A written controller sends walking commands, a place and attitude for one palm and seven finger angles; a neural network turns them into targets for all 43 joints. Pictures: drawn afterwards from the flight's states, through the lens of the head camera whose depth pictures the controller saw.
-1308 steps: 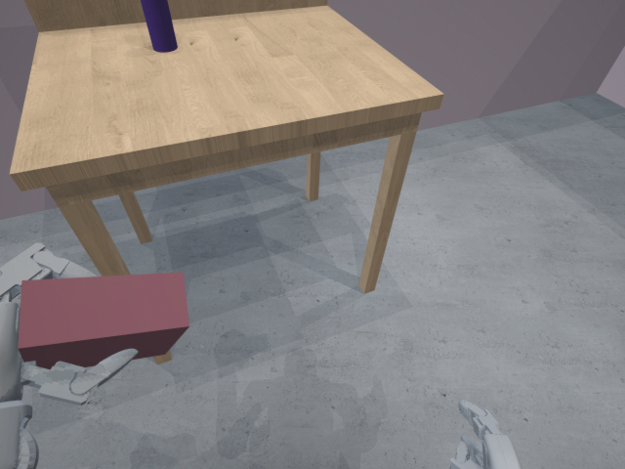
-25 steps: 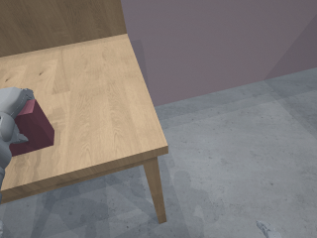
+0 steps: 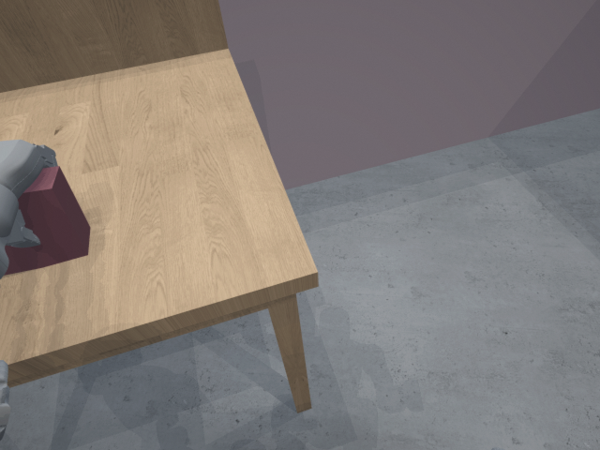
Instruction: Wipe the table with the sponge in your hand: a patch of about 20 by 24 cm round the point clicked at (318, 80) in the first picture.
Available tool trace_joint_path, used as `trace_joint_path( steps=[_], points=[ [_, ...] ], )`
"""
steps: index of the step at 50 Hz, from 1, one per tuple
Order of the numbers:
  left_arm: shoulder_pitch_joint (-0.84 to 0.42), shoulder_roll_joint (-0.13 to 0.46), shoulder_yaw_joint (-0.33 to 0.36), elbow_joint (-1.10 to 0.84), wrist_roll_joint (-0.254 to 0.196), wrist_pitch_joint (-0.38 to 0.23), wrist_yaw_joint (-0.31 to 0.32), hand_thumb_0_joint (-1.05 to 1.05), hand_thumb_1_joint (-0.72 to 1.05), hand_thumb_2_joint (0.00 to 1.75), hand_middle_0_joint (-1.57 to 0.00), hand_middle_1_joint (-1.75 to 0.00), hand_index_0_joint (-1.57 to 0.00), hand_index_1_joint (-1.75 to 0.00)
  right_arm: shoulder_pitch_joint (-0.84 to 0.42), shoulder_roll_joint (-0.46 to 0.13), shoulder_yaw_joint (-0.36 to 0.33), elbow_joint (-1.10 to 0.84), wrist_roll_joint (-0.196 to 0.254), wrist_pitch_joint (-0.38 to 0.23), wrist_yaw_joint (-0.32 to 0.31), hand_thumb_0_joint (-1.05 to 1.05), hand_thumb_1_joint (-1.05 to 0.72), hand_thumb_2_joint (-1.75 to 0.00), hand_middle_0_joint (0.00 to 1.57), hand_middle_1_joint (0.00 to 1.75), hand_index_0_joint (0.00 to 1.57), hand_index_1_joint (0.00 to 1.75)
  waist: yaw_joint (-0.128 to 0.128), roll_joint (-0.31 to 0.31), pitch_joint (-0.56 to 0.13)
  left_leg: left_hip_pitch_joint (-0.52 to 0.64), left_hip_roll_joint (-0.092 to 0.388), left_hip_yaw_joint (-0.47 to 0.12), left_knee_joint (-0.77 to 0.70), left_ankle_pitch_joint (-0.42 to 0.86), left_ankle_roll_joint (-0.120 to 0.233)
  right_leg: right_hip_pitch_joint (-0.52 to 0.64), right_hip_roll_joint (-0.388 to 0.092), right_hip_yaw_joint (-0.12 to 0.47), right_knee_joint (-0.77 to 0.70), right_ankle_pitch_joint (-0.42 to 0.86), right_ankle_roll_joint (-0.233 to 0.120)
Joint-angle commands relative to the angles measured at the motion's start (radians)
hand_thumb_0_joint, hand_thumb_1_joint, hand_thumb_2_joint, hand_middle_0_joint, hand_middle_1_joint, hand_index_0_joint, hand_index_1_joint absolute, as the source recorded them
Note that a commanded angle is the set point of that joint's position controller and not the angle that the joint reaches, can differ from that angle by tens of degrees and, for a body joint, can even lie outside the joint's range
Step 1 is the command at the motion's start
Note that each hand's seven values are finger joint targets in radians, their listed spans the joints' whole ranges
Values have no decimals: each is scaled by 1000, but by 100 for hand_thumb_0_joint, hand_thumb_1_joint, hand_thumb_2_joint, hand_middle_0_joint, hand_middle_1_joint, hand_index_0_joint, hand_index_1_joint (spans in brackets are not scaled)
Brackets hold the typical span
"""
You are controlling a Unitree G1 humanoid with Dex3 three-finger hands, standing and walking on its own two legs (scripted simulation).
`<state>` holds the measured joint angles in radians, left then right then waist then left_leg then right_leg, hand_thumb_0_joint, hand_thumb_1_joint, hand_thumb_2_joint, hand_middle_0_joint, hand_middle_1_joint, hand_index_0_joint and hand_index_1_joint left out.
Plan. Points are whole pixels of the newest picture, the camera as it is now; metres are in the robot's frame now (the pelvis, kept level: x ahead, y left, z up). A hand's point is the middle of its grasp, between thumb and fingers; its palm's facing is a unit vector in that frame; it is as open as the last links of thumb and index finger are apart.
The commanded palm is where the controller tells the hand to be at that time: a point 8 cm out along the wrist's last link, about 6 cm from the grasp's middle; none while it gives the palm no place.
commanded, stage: wipe forward along the first lane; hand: left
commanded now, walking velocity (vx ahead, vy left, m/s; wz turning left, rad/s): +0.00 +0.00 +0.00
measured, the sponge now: (34, 233) +0.34 +0.40 +0.10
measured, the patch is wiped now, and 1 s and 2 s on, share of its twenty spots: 0.10 0.25 0.45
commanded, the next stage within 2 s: slide across to the middle lane in 0.52 s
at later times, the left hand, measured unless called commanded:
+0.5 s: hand (27, 177) +0.40 +0.41 +0.15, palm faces -0.15 +0.06 -0.99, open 9.7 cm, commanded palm +0.39 +0.41 +0.17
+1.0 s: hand (39, 162) +0.43 +0.41 +0.15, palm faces -0.13 +0.08 -0.99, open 9.8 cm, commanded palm +0.42 +0.39 +0.20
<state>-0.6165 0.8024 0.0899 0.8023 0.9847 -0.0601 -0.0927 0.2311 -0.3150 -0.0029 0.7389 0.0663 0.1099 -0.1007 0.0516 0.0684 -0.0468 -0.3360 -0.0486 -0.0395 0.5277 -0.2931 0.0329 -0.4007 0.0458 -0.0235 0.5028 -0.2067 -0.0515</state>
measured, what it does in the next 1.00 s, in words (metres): stands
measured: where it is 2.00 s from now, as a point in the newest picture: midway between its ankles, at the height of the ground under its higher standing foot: outside the picture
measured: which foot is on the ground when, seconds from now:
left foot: down 0.00-1.00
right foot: down 0.00-1.00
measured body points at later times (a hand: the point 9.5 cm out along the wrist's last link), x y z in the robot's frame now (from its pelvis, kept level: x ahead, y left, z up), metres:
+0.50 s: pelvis +0.01 +0.01 +0.00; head +0.06 +0.00 +0.45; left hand +0.41 +0.41 +0.21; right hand +0.09 -0.26 -0.13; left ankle -0.02 +0.10 -0.73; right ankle +0.03 -0.09 -0.73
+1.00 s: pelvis +0.03 +0.03 +0.00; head +0.08 +0.02 +0.45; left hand +0.43 +0.40 +0.21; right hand +0.12 -0.24 -0.13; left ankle -0.02 +0.10 -0.73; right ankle +0.03 -0.09 -0.73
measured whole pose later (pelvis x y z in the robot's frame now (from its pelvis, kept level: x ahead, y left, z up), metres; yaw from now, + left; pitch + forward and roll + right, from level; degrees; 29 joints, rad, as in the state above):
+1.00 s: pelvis +0.03 +0.03 +0.00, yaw +0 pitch +9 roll -1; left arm -0.79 0.80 0.01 0.91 1.01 -0.08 -0.08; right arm 0.27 -0.30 -0.01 0.75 0.07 0.15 -0.08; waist 0.04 0.06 -0.06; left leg -0.32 -0.07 -0.04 0.47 -0.30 0.07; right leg -0.37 0.03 -0.02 0.43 -0.21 -0.02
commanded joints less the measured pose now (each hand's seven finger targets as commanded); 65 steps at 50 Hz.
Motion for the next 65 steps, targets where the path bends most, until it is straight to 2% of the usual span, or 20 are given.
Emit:
trace_joint_path(
  steps=[1, 10, 12, 15, 19, 21, 27, 31, 32, 36, 38, 40, 42, 46, 52, 54, 57, 60, 62, 65],
  points=[
    [-193, 214, 40, -19, 10, -9, 31, 0, 10, 130, -120, -160, -120, -160, -19, -139, -49, -104, -4, -31, -10, 0, -90, -90, 20, 30, 20, 30, -19, -140, -189, -100, -16, 35, -70, 120, 17, 250, -28, 52, -62, 120, -1],
    [-352, 235, -6, 59, 44, 3, 47, 0, 10, 130, -120, -160, -120, -160, 5, -148, -41, -88, 3, -25, -13, 0, -90, -90, 20, 30, 20, 30, -59, -111, -133, -117, -14, 27, -90, 47, 15, 168, -21, 45, -95, 15, -5],
    [-360, 249, 1, 55, 57, -2, 44, 0, 10, 130, -120, -160, -120, -160, 13, -150, -43, -90, -1, -23, -14, 0, -90, -90, 20, 30, 20, 30, -46, -57, -177, -94, -13, 25, -93, 76, 8, 178, -20, 46, -89, 34, -14],
    [-389, 204, -50, 80, 57, -3, 37, 0, 10, 130, -120, -160, -120, -160, 25, -144, -39, -90, 0, -21, -14, 0, -90, -90, 20, 30, 20, 30, -63, -74, -172, -91, -10, 22, -89, 72, 9, 160, -17, 38, -88, 34, -10],
    [-389, 285, 21, 105, 52, -20, 32, 0, 10, 130, -120, -160, -120, -160, 47, -150, -43, -87, -1, -13, -20, 0, -90, -90, 20, 30, 20, 30, -54, -114, -221, -99, -10, 25, -79, 113, 14, 205, -17, 44, -78, 87, -8],
    [-391, 251, -7, 118, 51, -30, 28, 0, 10, 130, -120, -160, -120, -160, 53, -148, -44, -87, 0, -12, -17, 0, -90, -90, 20, 30, 20, 30, -62, -106, -197, -99, -8, 27, -77, 122, 12, 185, -16, 39, -77, 98, -8],
    [-390, 272, 13, 112, 70, -51, 39, 0, 10, 130, -120, -160, -120, -160, 77, -157, -52, -83, -3, 1, -11, 0, -90, -90, 20, 30, 20, 30, -49, -54, -233, -59, -1, 22, -70, 224, -5, 167, -8, 33, -64, 163, -22],
    [-376, 274, 18, 145, 63, -47, 47, 0, 10, 130, -120, -160, -120, -160, 91, -157, -54, -78, 1, 10, -7, 0, -90, -90, 20, 30, 20, 30, -55, -95, -224, -73, -2, 22, -60, 240, -3, 171, -5, 31, -58, 180, -18],
    [-403, 257, 1, 110, 61, -52, 44, 0, 10, 130, -120, -160, -120, -160, 87, -158, -56, -83, -1, 9, -6, 0, -90, -90, 20, 30, 20, 30, -52, -54, -241, -49, 1, 22, -67, 269, -9, 173, -8, 33, -62, 200, -22],
    [-421, 205, -33, 65, 41, -52, 46, 0, 10, 130, -120, -160, -120, -160, 86, -148, -59, -82, 1, 10, -1, 0, -90, -90, 20, 30, 20, 30, -60, -59, -262, -1, 7, 16, -63, 307, -12, 173, -5, 28, -61, 204, -18],
    [-445, 231, -6, 45, 35, -57, 47, 0, 10, 130, -120, -160, -120, -160, 89, -147, -61, -75, 0, 12, -2, 0, -90, -90, 20, 30, 20, 30, -59, -48, -275, 21, 10, 11, -67, 338, -17, 179, -5, 26, -62, 210, -20],
    [-451, 183, -38, 28, 14, -53, 44, 0, 10, 130, -120, -160, -120, -160, 77, -142, -60, -77, 2, 10, -2, 0, -90, -90, 20, 30, 20, 30, -68, -56, -248, 29, 10, 12, -73, 326, -13, 172, -6, 23, -72, 206, -18],
    [-470, 222, -5, 1, 11, -57, 42, 0, 10, 130, -120, -160, -120, -160, 70, -147, -61, -77, 0, 8, -4, 0, -90, -90, 20, 30, 20, 30, -56, -27, -267, 46, 11, 9, -85, 348, -17, 192, -8, 26, -80, 216, -24],
    [-500, 180, -45, -4, 8, -36, 39, 0, 10, 130, -120, -160, -120, -160, 59, -137, -55, -70, 1, 7, 0, 0, -90, -90, 20, 30, 20, 30, -66, -28, -240, 65, 12, 4, -91, 377, -23, 187, -7, 17, -86, 217, -22],
    [-530, 168, -47, -137, 10, -17, 30, 0, 10, 130, -120, -160, -120, -160, 29, -131, -57, -84, -8, 9, 10, 0, -90, -90, 20, 30, 20, 30, -42, 52, -333, 174, 24, -11, -88, 595, -48, 223, -10, 19, -89, 277, -27],
    [-504, 139, -57, -119, -5, 5, 30, 0, 10, 130, -120, -160, -120, -160, 20, -124, -55, -81, -8, 10, 13, 0, -90, -90, 20, 30, 20, 30, -46, 4, -310, 177, 29, -12, -86, 604, -47, 227, -11, 11, -86, 279, -20],
    [-494, 197, -2, -146, -11, 32, 32, 0, 10, 130, -120, -160, -120, -160, -10, -134, -47, -91, -9, 16, 14, 0, -90, -90, 20, 30, 20, 30, -20, 2, -327, 159, 25, -9, -106, 624, -50, 287, -17, 16, -93, 316, -25],
    [-497, 145, -43, -185, 0, 68, 38, 0, 10, 130, -120, -160, -120, -160, -34, -121, -41, -95, -9, 17, 24, 0, -90, -90, 20, 30, 20, 30, -22, -6, -332, 178, 29, -7, -107, 672, -51, 295, -19, 12, -91, 333, -19],
    [-502, 170, -18, -219, 7, 87, 41, 0, 10, 130, -120, -160, -120, -160, -46, -127, -41, -101, -14, 16, 26, 0, -90, -90, 20, 30, 20, 30, -11, 22, -356, 196, 33, -6, -113, 717, -59, 313, -21, 18, -97, 351, -24],
    [-487, 121, -56, -201, 7, 124, 42, 0, 10, 130, -120, -160, -120, -160, -59, -120, -35, -96, -11, 15, 29, 0, -90, -90, 20, 30, 20, 30, -20, -13, -329, 189, 32, -1, -119, 686, -56, 312, -21, 13, -100, 345, -20]
  ],
)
